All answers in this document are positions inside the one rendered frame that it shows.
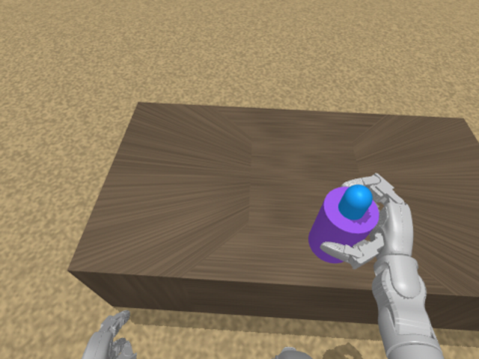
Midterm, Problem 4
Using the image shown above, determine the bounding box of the right robot hand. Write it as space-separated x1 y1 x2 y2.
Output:
320 173 413 269

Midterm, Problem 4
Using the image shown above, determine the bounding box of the left robot hand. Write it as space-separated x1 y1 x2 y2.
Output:
82 310 137 359

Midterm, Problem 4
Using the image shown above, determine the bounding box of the right robot arm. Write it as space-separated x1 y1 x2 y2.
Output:
372 254 444 359

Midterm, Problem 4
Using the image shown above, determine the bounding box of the bottle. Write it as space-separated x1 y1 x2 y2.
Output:
308 185 379 263

